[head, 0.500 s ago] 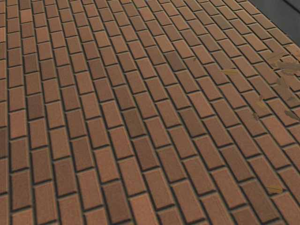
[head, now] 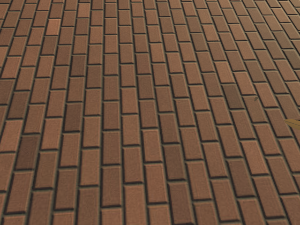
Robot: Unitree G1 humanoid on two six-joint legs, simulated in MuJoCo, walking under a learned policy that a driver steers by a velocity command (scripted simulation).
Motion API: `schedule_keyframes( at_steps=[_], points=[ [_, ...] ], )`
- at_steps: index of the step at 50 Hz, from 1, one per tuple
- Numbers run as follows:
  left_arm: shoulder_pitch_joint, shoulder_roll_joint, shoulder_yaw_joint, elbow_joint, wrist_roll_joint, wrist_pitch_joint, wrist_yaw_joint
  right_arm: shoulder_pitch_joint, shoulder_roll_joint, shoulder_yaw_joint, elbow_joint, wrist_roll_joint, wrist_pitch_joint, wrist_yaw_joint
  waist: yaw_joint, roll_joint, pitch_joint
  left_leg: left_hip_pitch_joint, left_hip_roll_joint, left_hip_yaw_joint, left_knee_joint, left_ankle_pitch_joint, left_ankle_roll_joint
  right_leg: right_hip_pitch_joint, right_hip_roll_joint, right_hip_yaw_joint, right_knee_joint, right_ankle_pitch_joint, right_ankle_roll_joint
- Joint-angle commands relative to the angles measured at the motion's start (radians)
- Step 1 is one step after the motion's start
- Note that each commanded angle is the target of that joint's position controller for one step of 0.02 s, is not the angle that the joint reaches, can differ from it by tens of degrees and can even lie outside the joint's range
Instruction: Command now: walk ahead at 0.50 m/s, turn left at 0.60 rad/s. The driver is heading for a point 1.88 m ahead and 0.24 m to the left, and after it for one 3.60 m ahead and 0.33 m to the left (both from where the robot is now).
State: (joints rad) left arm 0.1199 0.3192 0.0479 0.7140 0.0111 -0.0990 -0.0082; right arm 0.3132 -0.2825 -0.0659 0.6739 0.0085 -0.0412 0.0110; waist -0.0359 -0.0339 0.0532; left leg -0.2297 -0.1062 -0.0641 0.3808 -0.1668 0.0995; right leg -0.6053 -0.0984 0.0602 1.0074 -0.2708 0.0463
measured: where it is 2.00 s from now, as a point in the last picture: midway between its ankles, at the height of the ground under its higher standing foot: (80, 117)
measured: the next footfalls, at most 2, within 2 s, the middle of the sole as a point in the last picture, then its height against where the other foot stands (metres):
right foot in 0.26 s outside the picture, level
left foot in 0.76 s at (98, 212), level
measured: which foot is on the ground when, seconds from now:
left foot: down 0.00-0.26, up 0.28-0.74, down 0.76-1.00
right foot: up 0.00-0.24, down 0.26-0.78, up 0.80-1.00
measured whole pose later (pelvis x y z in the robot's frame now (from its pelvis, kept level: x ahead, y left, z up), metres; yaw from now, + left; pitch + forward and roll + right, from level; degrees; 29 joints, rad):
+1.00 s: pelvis +0.51 +0.12 +0.00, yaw +27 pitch +1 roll +1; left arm 0.18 0.32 0.05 0.80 -0.01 -0.07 -0.01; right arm 0.30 -0.26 -0.05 0.74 0.00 -0.06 0.02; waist -0.03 -0.05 0.03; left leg -0.17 -0.07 0.02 0.32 -0.17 0.08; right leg -0.63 -0.14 0.02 1.03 -0.22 0.03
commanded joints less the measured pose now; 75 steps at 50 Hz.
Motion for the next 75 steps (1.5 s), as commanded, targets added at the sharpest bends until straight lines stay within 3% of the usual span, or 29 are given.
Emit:
schedule_keyframes(
  at_steps=[1,7,10,12,13,14,15,16,18,23,33,36,38,39,40,41,42,44,48,58,62,64,65,66,67,68,69,71,75],
  points=[
    [-0.025,0.056,0.013,-0.062,0.007,0.004,0.001,-0.047,-0.176,-0.048,-0.068,0.004,-0.02,-0.022,0.027,0.078,-0.054,-0.018,0.219,-0.211,-0.158,0.215,0.178,0.008,0.018,-0.012,-0.178,0.174,0.032],
    [-0.181,0.067,0.013,-0.108,-0.017,-0.011,-0.019,0.046,-0.179,-0.051,-0.014,0.019,-0.008,-0.031,-0.033,0.11,-0.034,-0.003,0.216,-0.271,-0.085,0.038,0.116,0.127,0.086,0.016,-0.468,0.352,0.015],
    [-0.141,0.098,0.03,-0.105,-0.019,-0.021,-0.023,0.046,-0.171,-0.052,-0.005,0.017,0.002,-0.034,-0.003,0.148,-0.043,0.071,0.243,-0.353,0.011,0.047,0.094,0.177,0.091,0.026,-0.505,0.224,-0.024],
    [0.015,0.13,0.054,-0.07,-0.009,-0.029,-0.013,0.034,-0.123,-0.036,-0.012,0.012,0.006,-0.031,0.077,0.144,-0.122,0.037,0.176,-0.323,0.176,0.109,0.046,0.415,0.07,0.014,-0.552,0.204,-0.078],
    [0.162,0.183,0.068,-0.059,0.005,-0.032,-0.005,0.048,-0.062,-0.013,-0.028,-0.004,0.004,-0.028,0.131,0.029,-0.265,-0.081,0.111,-0.24,0.459,-0.034,0.007,0.672,-0.099,0.177,-0.536,0.159,-0.139],
    [0.244,0.259,0.087,-0.023,0.014,-0.018,-0.009,0.19,-0.018,0.003,-0.054,0.03,-0.006,-0.028,0.07,-0.308,-0.379,-0.434,-0.015,-0.115,0.784,-0.442,-0.063,0.962,-0.322,0.67,-0.652,-0.081,-0.311],
    [0.224,0.166,0.069,-0.036,-0.013,-0.014,-0.014,0.173,-0.126,-0.015,-0.027,0.04,-0.007,-0.032,0.092,-0.207,-0.315,-0.555,0.072,-0.139,0.917,-0.403,-0.08,0.926,-0.331,0.759,-0.707,-0.323,-0.301],
    [0.182,0.104,0.053,-0.045,-0.015,-0.008,-0.008,0.054,-0.18,-0.031,-0.038,0.031,-0.001,-0.031,0.121,-0.109,-0.189,-0.581,0.107,-0.118,0.942,-0.307,-0.087,0.809,-0.284,0.586,-0.72,-0.301,-0.255],
    [0.105,0.068,0.038,-0.039,0.001,0.003,-0.003,-0.041,-0.162,-0.035,-0.06,0.009,0.004,-0.031,0.09,-0.038,-0.068,-0.524,0.165,-0.085,0.874,-0.191,-0.092,0.6,-0.201,0.35,-0.75,-0.045,-0.221],
    [0.109,0.077,0.044,0.004,-0.008,-0.014,0.002,-0.069,-0.072,-0.02,-0.083,0.016,0.024,-0.016,0.058,-0.06,-0.027,-0.486,0.217,-0.044,0.72,-0.107,-0.1,0.505,-0.167,0.101,-0.843,0.202,-0.235],
    [0.205,0.155,0.063,0.087,-0.035,0.018,0.004,-0.308,-0.036,0.005,-0.149,0.016,0.003,0.034,0.119,-0.02,0.035,-0.393,0.176,0.06,0.262,0.132,-0.06,0.611,-0.178,-0.151,-0.856,0.38,-0.2],
    [0.205,0.197,0.072,0.106,-0.051,0.034,0.006,-0.26,-0.089,-0.02,-0.149,0.001,0.003,0.037,0.049,-0.055,-0.018,-0.244,0.105,0.117,0.197,0.0,-0.005,0.681,-0.195,-0.189,-0.704,0.776,-0.179],
    [0.203,0.168,0.053,0.109,-0.042,0.041,0.016,0.024,-0.181,-0.071,-0.064,0.003,0.011,0.02,-0.104,-0.031,-0.178,0.209,0.066,0.11,0.133,0.087,0.05,0.51,-0.129,-0.252,-0.339,0.813,-0.12],
    [0.263,0.065,0.014,0.06,-0.002,0.027,0.008,0.14,-0.298,-0.095,-0.043,-0.004,0.015,0.002,-0.089,0.187,-0.325,0.619,0.336,-0.307,0.161,0.079,0.177,0.109,-0.026,-0.258,0.059,0.243,-0.058],
    [0.282,0.047,-0.001,0.07,-0.012,0.003,0.0,0.137,-0.279,-0.08,-0.053,0.011,0.008,0.004,-0.066,0.245,-0.483,0.687,0.492,-0.704,-0.013,-0.045,0.292,-0.054,0.098,-0.079,0.289,-0.323,-0.036],
    [0.178,0.136,0.027,0.05,-0.055,-0.011,-0.009,0.098,-0.21,-0.055,-0.049,0.004,-0.002,0.012,-0.093,0.15,-0.368,0.595,0.462,-0.583,-0.05,-0.069,0.24,-0.149,0.045,0.004,0.341,-0.279,-0.05],
    [0.11,0.126,0.023,0.025,-0.067,-0.019,-0.009,0.046,-0.18,-0.045,-0.043,0.003,-0.01,0.013,-0.071,0.141,-0.234,0.449,0.415,-0.432,-0.062,-0.02,0.202,-0.172,0.005,-0.014,0.299,-0.202,-0.064],
    [0.111,0.115,0.028,0.04,-0.031,-0.01,0.0,-0.063,-0.111,-0.022,-0.04,-0.004,-0.023,0.015,0.007,0.109,-0.116,0.201,0.335,-0.255,-0.117,0.117,0.156,-0.075,-0.058,-0.012,0.164,-0.069,-0.056],
    [0.147,0.067,0.022,0.059,-0.019,0.028,-0.001,-0.094,-0.119,-0.024,-0.016,-0.01,-0.049,0.009,0.061,0.098,-0.071,0.052,0.311,-0.149,-0.224,0.202,0.174,-0.009,-0.065,-0.018,0.061,0.06,-0.015],
    [-0.154,0.032,-0.001,-0.027,-0.025,0.009,-0.035,0.057,-0.168,-0.032,0.109,0.007,-0.036,-0.015,-0.039,0.081,0.032,0.183,0.319,-0.04,-0.216,0.164,0.112,-0.036,0.009,-0.04,-0.447,0.382,-0.036],
    [-0.111,0.067,0.009,-0.03,-0.021,0.002,-0.048,0.059,-0.186,-0.04,0.14,0.01,-0.014,-0.024,0.007,0.108,-0.005,0.309,0.357,-0.052,-0.097,0.396,0.073,0.035,0.046,-0.06,-0.499,0.224,-0.096],
    [0.119,0.132,0.045,0.035,-0.016,0.002,-0.035,0.038,-0.171,-0.031,0.138,0.002,-0.002,-0.028,0.125,0.097,-0.161,0.247,0.276,0.012,0.19,0.634,0.027,0.381,0.092,-0.106,-0.507,0.24,-0.149],
    [0.277,0.209,0.063,0.061,-0.008,0.006,-0.027,0.089,-0.115,-0.007,0.121,-0.024,-0.004,-0.03,0.157,-0.033,-0.322,0.025,0.207,0.05,0.51,0.335,-0.01,0.709,-0.097,0.106,-0.453,0.291,-0.22],
    [0.322,0.246,0.072,0.085,-0.012,0.01,-0.034,0.216,-0.008,0.022,0.123,-0.008,-0.025,-0.017,0.096,-0.298,-0.436,-0.347,0.019,0.016,0.825,-0.368,-0.074,0.993,-0.285,0.605,-0.615,-0.001,-0.375],
    [0.31,0.148,0.045,0.076,-0.028,0.01,-0.034,0.125,-0.121,0.0,0.132,0.013,-0.043,-0.011,0.147,-0.168,-0.384,-0.458,0.066,-0.095,0.925,-0.412,-0.061,0.967,-0.266,0.655,-0.705,-0.175,-0.339],
    [0.231,0.12,0.035,0.064,-0.025,0.009,-0.029,0.018,-0.161,-0.012,0.096,0.034,-0.054,-0.007,0.139,-0.11,-0.233,-0.522,0.118,-0.063,0.925,-0.321,-0.05,0.838,-0.243,0.513,-0.725,-0.158,-0.298],
    [0.166,0.107,0.03,0.052,-0.016,0.01,-0.026,-0.041,-0.152,-0.009,0.083,0.028,-0.058,-0.012,0.115,-0.023,-0.149,-0.498,0.169,-0.029,0.883,-0.233,-0.05,0.696,-0.208,0.407,-0.746,-0.054,-0.281],
    [0.106,0.069,0.018,0.046,0.005,0.003,-0.025,-0.038,-0.126,-0.013,0.087,0.007,-0.05,-0.015,0.056,-0.034,-0.092,-0.399,0.227,-0.03,0.79,-0.136,-0.058,0.52,-0.152,0.278,-0.792,0.125,-0.273],
    [0.118,0.087,0.023,0.071,-0.01,-0.01,-0.02,-0.05,-0.075,-0.002,0.087,-0.003,-0.022,-0.021,0.031,-0.034,-0.055,-0.398,0.249,-0.005,0.648,-0.067,-0.099,0.443,-0.132,0.148,-0.871,0.268,-0.297]
  ],
)
Keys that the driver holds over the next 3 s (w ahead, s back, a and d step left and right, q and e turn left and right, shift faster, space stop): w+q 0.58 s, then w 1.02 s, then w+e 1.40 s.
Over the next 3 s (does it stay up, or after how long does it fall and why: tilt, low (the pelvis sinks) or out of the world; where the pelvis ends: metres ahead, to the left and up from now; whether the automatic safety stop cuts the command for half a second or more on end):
stays up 1.58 0.41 -0.01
